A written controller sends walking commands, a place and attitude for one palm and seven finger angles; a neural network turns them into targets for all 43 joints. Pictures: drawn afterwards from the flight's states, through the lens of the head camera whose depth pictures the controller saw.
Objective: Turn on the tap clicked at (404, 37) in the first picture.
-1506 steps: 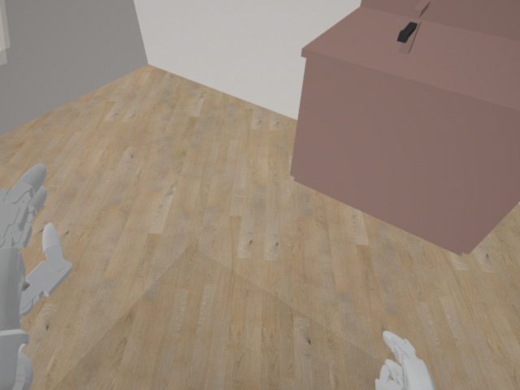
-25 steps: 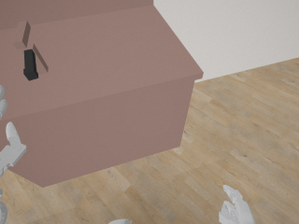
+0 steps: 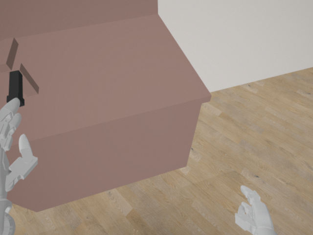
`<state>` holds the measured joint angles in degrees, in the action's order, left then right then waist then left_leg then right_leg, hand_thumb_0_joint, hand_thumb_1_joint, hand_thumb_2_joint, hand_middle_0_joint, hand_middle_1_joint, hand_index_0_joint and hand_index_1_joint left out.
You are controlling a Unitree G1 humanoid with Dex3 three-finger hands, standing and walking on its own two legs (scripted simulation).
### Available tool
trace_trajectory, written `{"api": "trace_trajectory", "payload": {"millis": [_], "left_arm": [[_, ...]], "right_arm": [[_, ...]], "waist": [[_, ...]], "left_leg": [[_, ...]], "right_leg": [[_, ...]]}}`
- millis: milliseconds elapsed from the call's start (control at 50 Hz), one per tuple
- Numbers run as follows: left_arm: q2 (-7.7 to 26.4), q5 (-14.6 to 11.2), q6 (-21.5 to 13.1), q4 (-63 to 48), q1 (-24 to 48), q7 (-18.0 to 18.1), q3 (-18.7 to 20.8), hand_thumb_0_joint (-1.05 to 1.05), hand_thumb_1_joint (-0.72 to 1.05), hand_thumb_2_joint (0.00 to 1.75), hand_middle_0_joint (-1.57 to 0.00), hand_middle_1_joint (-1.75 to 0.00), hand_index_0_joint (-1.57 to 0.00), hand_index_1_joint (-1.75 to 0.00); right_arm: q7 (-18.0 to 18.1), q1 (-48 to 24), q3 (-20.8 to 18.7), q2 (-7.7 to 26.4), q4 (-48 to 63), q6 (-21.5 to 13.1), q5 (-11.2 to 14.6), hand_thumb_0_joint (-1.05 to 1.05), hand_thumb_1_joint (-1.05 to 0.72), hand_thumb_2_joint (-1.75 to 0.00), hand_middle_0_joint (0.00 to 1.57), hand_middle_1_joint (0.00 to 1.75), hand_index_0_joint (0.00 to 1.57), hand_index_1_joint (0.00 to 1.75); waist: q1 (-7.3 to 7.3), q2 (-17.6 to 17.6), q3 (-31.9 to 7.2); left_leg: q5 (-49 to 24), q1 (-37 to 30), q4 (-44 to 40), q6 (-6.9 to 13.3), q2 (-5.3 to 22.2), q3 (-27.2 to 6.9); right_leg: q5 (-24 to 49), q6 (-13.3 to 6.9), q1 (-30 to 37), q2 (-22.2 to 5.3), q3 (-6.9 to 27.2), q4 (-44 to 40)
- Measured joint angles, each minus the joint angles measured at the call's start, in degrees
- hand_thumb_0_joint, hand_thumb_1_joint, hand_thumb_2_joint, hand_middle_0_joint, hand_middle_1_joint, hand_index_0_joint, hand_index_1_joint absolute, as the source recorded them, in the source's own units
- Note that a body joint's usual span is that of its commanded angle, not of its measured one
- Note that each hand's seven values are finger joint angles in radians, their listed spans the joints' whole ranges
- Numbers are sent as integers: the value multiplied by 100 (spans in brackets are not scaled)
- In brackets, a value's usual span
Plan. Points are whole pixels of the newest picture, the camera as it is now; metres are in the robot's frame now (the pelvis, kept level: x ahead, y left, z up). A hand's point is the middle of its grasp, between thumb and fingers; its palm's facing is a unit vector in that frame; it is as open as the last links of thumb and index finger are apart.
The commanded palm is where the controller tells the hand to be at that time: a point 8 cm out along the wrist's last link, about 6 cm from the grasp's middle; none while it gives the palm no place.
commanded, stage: come to a stop and stand still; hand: left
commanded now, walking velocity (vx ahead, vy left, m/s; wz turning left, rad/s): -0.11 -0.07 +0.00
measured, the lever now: (15, 100) +0.41 +0.41 +0.10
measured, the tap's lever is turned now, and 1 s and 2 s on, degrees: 8 8 8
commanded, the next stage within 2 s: look again from close up in 1.38 s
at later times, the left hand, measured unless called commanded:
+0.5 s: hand (28, 176) +0.19 +0.24 +0.16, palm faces +0.39 -0.83 -0.39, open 7.4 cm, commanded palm +0.13 +0.27 +0.18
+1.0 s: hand (10, 174) +0.19 +0.27 +0.16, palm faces +0.40 -0.85 -0.35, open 7.4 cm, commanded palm +0.13 +0.31 +0.18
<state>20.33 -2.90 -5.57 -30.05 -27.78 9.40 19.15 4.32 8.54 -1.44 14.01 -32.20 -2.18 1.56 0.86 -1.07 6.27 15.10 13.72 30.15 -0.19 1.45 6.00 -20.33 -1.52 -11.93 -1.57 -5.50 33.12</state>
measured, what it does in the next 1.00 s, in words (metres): stands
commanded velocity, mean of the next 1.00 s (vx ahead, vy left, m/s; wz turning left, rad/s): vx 0.00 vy -0.01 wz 0.00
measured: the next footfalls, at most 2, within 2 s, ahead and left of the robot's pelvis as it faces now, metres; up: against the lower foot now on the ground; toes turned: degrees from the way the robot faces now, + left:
none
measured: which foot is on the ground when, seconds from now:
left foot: down 0.00-1.00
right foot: down 0.00-1.00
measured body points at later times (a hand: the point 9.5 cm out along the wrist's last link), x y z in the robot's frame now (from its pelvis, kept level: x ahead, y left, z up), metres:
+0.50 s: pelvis -0.03 -0.01 +0.01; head -0.02 -0.02 +0.46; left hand +0.16 +0.28 +0.18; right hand +0.13 -0.25 -0.09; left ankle +0.01 +0.13 -0.73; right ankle -0.03 -0.09 -0.73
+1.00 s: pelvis -0.03 +0.03 +0.01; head -0.02 +0.03 +0.46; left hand +0.16 +0.31 +0.18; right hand +0.14 -0.19 -0.07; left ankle +0.01 +0.13 -0.73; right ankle -0.03 -0.09 -0.73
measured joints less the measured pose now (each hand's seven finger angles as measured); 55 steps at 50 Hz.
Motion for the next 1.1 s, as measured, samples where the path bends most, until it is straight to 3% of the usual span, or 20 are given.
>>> {"api": "trace_trajectory", "payload": {"millis": [60, 180, 280, 340, 500, 720, 1100], "left_arm": [[129, 63, 41, -133, -13, 18, -35, 1, 89, 90, -21, -30, -21, -31], [122, 33, 48, -55, 113, 4, -45, 1, 89, 90, -21, -30, -22, -31], [-30, -80, 54, 33, 2, -29, -126, 1, 89, 90, -21, -30, -22, -31], [-54, -100, 75, 203, 31, -65, -172, 1, 89, 90, -21, -30, -22, -31], [-81, -58, 127, 453, 125, -34, -171, 1, 89, 90, -21, -30, -22, -31], [-27, 7, -17, 381, 136, 5, -158, 1, 89, 90, -21, -30, -21, -31], [-121, 33, -67, 327, 278, 16, -155, 1, 89, 90, -21, -30, -21, -31]], "right_arm": [[-2, -69, 30, -153, 131, -59, -58, 1, -91, -90, 19, 30, 19, 30], [-84, -91, 215, -337, 167, -170, -72, 1, -91, -90, 20, 30, 20, 30], [-84, 48, 252, -287, 74, -102, -47, 1, -91, -90, 20, 30, 20, 30], [-40, 170, 214, -207, -58, -53, -49, 1, -91, -90, 20, 30, 20, 30], [30, 455, 143, -84, -237, -70, -74, 1, -91, -90, 20, 30, 20, 30], [-4, 431, 182, -187, -170, -220, -127, 1, -91, -90, 20, 30, 20, 30], [-56, 198, 309, -337, -142, -299, -169, 1, -91, -90, 20, 30, 20, 30]], "waist": [[58, 150, -33], [3, -109, -155], [-67, -287, -372], [-89, -303, -425], [-61, -181, -413], [-129, -49, -385], [8, 36, -357]], "left_leg": [[-62, -14, -153, 7, -25, 97], [-150, 83, -138, -116, 225, -49], [-136, 270, 43, -136, 283, -318], [-145, 227, 1, -193, 244, -403], [-320, 57, -227, -105, 202, -353], [-455, 71, -386, 18, 134, -269], [-424, 92, -411, 174, -6, -209]], "right_leg": [[-47, 100, -117, 2, 166, 72], [288, -170, 28, 281, 29, -396], [394, -236, -9, 394, -39, -500], [390, -213, 19, 373, -65, -478], [600, -133, 193, 345, -22, -744], [828, -13, 199, 283, 54, -994], [855, 148, 205, 144, 106, -1077]]}}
